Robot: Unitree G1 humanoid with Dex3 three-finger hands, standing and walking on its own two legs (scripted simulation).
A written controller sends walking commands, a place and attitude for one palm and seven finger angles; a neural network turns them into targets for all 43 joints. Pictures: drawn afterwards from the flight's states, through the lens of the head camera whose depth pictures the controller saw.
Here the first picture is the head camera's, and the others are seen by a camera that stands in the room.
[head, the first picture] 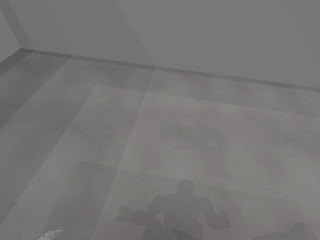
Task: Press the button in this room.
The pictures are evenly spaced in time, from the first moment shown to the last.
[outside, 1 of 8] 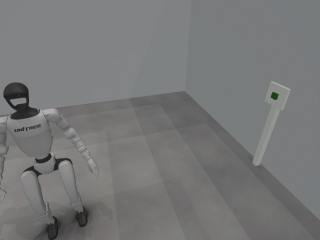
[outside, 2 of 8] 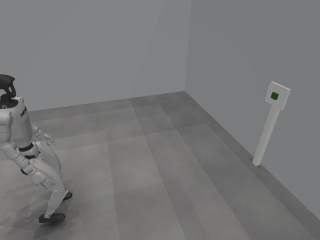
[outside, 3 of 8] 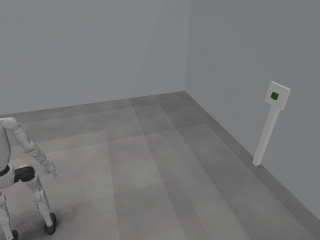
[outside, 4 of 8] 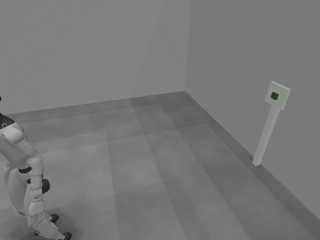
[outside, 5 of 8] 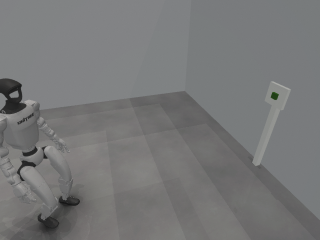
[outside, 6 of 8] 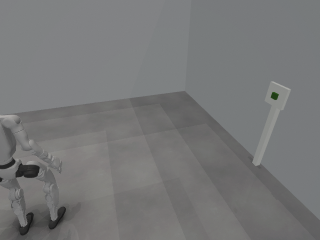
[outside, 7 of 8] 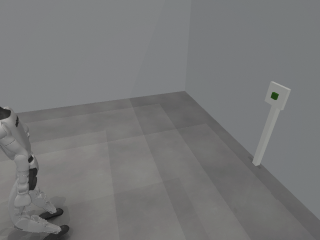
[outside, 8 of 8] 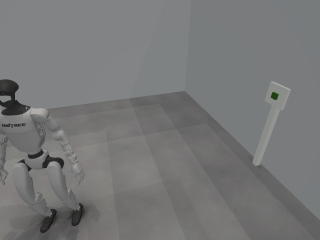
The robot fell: no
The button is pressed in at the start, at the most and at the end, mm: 0 0 0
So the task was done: no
